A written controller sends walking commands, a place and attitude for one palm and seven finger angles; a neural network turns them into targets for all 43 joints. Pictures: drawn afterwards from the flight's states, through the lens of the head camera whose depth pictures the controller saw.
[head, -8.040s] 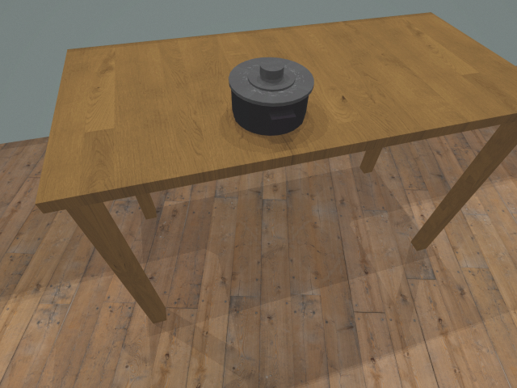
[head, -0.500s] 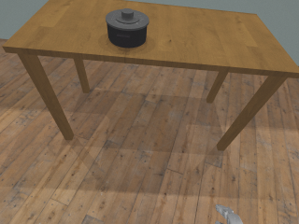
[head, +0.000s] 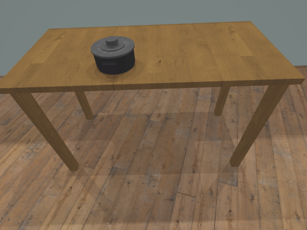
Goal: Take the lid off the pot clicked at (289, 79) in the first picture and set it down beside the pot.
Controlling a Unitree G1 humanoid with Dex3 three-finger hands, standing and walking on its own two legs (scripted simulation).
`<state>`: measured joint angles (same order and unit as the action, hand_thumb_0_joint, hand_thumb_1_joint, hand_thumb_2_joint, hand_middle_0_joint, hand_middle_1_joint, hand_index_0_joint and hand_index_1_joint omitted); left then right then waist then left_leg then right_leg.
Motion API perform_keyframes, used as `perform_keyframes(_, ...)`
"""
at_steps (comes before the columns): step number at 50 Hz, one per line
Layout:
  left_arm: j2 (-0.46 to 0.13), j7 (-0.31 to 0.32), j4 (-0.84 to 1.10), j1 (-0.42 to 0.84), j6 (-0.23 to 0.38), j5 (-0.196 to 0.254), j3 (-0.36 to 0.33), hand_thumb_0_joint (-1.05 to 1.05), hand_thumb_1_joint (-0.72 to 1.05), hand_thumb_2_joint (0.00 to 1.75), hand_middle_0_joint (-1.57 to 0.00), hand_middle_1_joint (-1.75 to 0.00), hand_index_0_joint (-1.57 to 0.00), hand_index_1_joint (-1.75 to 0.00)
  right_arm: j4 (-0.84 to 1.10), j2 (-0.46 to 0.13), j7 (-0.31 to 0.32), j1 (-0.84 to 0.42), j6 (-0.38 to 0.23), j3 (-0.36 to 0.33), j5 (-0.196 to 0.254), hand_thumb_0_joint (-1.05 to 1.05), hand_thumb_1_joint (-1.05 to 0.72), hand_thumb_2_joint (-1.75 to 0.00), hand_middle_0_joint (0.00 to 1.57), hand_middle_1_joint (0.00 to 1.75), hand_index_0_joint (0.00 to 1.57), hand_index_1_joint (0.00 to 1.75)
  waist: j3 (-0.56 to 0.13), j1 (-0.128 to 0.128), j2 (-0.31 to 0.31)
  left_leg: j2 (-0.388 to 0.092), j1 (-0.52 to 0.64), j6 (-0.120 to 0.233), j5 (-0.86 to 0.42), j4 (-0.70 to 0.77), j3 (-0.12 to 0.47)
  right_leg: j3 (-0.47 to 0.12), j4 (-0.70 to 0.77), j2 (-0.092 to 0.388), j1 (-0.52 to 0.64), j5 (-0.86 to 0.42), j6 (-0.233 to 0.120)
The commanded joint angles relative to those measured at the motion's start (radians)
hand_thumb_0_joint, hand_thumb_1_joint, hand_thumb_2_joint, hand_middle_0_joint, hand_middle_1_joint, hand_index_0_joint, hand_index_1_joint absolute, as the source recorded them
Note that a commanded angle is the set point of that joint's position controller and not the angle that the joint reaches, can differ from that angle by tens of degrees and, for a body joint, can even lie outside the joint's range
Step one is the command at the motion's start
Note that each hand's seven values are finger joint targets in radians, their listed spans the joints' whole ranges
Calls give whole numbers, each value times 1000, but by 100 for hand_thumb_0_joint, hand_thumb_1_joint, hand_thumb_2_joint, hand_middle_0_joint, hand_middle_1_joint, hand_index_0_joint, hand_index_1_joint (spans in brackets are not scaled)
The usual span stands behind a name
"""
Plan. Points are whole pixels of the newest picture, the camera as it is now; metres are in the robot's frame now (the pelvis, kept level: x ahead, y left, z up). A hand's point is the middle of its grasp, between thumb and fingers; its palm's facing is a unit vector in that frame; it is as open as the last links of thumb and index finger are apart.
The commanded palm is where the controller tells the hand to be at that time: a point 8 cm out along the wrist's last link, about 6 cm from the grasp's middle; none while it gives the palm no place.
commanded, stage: take the last steps up to it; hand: left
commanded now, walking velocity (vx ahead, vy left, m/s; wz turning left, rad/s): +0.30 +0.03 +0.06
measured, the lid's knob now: (111, 40) +0.80 +0.21 +0.13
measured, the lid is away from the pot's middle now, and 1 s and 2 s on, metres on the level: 0.00 0.00 0.00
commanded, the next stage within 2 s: come to a stop and stand still in 0.60 s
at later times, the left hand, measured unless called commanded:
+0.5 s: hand out of the picture +0.13 +0.23 -0.19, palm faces +0.14 -0.98 -0.17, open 7.4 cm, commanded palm none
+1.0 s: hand (105, 162) +0.39 +0.21 -0.16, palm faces +0.03 -0.97 -0.24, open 7.2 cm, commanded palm none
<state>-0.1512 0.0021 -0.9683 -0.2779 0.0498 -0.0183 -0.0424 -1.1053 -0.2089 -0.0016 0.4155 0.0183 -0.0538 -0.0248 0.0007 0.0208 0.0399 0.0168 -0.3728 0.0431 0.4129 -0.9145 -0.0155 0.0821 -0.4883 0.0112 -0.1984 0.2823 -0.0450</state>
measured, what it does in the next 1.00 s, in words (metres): walks ahead: left foot, then right foot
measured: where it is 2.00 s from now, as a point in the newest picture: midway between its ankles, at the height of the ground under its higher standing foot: outside the picture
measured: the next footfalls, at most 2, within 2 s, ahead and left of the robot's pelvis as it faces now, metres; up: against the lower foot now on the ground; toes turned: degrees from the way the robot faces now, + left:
left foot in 0.38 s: +0.28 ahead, +0.16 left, +0.00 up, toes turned +8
right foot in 0.80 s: +0.40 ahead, -0.07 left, +0.00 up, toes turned -5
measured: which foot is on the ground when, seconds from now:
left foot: up 0.00-0.36, down 0.38-0.82, up 0.84-1.00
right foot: down 0.00-0.38, up 0.40-0.78, down 0.80-1.00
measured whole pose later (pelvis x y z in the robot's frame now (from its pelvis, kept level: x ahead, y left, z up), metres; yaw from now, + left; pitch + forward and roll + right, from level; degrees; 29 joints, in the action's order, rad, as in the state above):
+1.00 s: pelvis +0.30 +0.04 +0.00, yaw +0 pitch +0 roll +2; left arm -0.13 0.05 -0.96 -0.13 0.01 -0.02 -0.04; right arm -1.05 -0.16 0.04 0.22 0.05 -0.05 0.00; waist 0.12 0.01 0.01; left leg 0.02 -0.38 -0.04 0.58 -0.97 -0.01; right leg 0.07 -0.52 0.05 -0.34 0.18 -0.04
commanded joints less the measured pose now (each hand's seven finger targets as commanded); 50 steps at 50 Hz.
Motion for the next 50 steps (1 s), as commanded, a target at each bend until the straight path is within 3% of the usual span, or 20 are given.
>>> perform_keyframes(1,-124,18,3,-102,23,2,-33,0,90,90,-20,-30,-20,-30,114,-32,-15,-100,-45,-20,-3,0,-90,-90,20,30,20,30,132,-26,-116,-106,-298,-31,-139,-152,32,-279,368,302,57,154,-102)
perform_keyframes(4,-114,15,-22,-129,38,3,-28,0,90,90,-20,-30,-20,-30,116,-6,-21,-106,-38,-20,2,0,-90,-90,20,30,20,30,139,-14,-148,-105,-292,-48,-233,-117,-2,-162,372,255,52,-32,-91)
perform_keyframes(13,-128,24,-102,-238,42,-8,-23,0,90,90,-20,-30,-20,-30,180,36,-37,-313,-70,-4,10,0,-90,-90,20,30,20,30,141,-72,-198,-66,-148,-35,-263,217,-103,-82,261,259,122,-429,-81)
perform_keyframes(15,-138,26,-106,-225,40,-7,-29,0,90,90,-20,-30,-20,-30,170,20,-29,-265,-80,-8,7,0,-90,-90,20,30,20,30,97,-38,-191,-35,-38,-15,-223,304,-119,-63,152,255,154,-578,-76)
perform_keyframes(16,-145,27,-107,-216,39,-5,-31,0,90,90,-20,-30,-20,-30,138,2,-19,-168,-87,-13,2,0,-90,-90,20,30,20,30,35,10,-175,6,98,-5,-248,383,-148,-22,6,221,156,-689,-56)
perform_keyframes(17,-128,27,-108,-228,37,0,-27,0,90,90,-20,-30,-20,-30,97,-44,-7,-32,-91,-23,-4,0,-90,-90,20,30,20,30,-62,61,-113,-26,324,15,-306,422,-105,-5,-196,194,77,-642,-30)
perform_keyframes(19,-52,15,-65,-258,32,16,-10,0,90,90,-20,-30,-20,-30,64,-222,16,170,-86,-62,-5,0,-90,-90,20,30,20,30,-233,106,245,-434,667,186,-543,524,468,16,-719,-3,-344,295,23)
perform_keyframes(20,-72,22,-46,-194,29,12,-16,0,90,90,-20,-30,-20,-30,66,-208,18,129,-73,-56,3,0,-90,-90,20,30,20,30,-165,91,116,-455,584,227,-543,555,440,-71,-835,39,-397,293,0)
perform_keyframes(21,-53,21,-33,-123,31,14,-15,0,90,90,-20,-30,-20,-30,71,-154,23,64,-82,-46,2,0,-90,-90,20,30,20,30,-84,73,43,-407,474,216,-608,563,360,-76,-871,64,-440,204,4)
perform_keyframes(26,-23,5,-52,-172,-26,-4,-23,0,90,90,-20,-30,-20,-30,124,-30,24,-141,-107,0,9,0,-90,-90,20,30,20,30,62,-58,83,-287,72,134,-416,707,84,-90,-697,127,-292,40,48)
perform_keyframes(29,-28,-2,-15,-136,-41,-8,-30,0,90,90,-20,-30,-20,-30,143,-32,25,-149,-107,-10,8,0,-90,-90,20,30,20,30,79,-67,60,-274,61,149,-340,754,66,-77,-559,136,-307,-21,59)
perform_keyframes(35,-44,-11,47,15,-30,-7,-26,0,90,90,-20,-30,-20,-30,129,-72,25,-104,-90,-14,0,0,-90,-90,20,30,20,30,67,-17,37,-276,155,148,-345,680,54,-12,-223,93,-217,-46,63)
perform_keyframes(38,-59,3,13,-50,-14,-4,-17,0,90,90,-20,-30,-20,-30,110,-40,33,-109,-75,3,2,0,-90,-90,20,30,20,30,18,-52,-38,-207,155,61,-528,473,2,-2,20,57,-8,-208,67)
perform_keyframes(39,-104,12,-9,-106,-3,-7,-23,0,90,90,-20,-30,-20,-30,105,-20,34,-94,-74,10,8,0,-90,-90,20,30,20,30,-44,-66,-117,-141,102,3,-424,377,-36,-103,41,125,123,-525,52)
perform_keyframes(40,-165,20,-21,-126,6,-5,-25,0,90,90,-20,-30,-20,-30,105,5,34,-67,-65,13,20,0,-90,-90,20,30,20,30,-94,-47,-232,-73,26,-46,-145,303,-66,-285,28,290,196,-863,-34)
perform_keyframes(41,-195,23,-23,-124,2,4,-22,0,90,90,-20,-30,-20,-30,95,0,38,-46,-49,8,24,0,-90,-90,20,30,20,30,-109,-38,-210,-36,51,-72,115,233,-64,-299,55,379,176,-1027,-134)
perform_keyframes(42,-197,29,-16,-96,-4,3,-23,0,90,90,-20,-30,-20,-30,89,6,42,-52,-35,4,27,0,-90,-90,20,30,20,30,-102,-35,-179,-38,53,-74,179,158,-40,-283,52,379,148,-1085,-175)
perform_keyframes(44,-191,47,-5,-56,-16,1,-35,0,90,90,-20,-30,-20,-30,85,-19,50,-73,-12,-5,30,0,-90,-90,20,30,20,30,-110,-47,-277,-38,-20,-78,228,0,11,-305,36,376,168,-1141,-218)
perform_keyframes(48,-206,60,27,2,-45,-5,-55,0,90,90,-20,-30,-20,-30,98,-23,44,-117,15,-17,28,0,-90,-90,20,30,20,30,-119,-55,-136,-17,-82,-89,174,-128,44,-251,47,358,163,-997,-214)
perform_keyframes(50,-203,62,52,27,-50,-10,-60,0,90,90,-20,-30,-20,-30,115,-13,36,-130,31,-20,21,0,-90,-90,20,30,20,30,-102,-47,-146,-13,-69,-98,125,-149,43,-238,75,341,84,-882,-198)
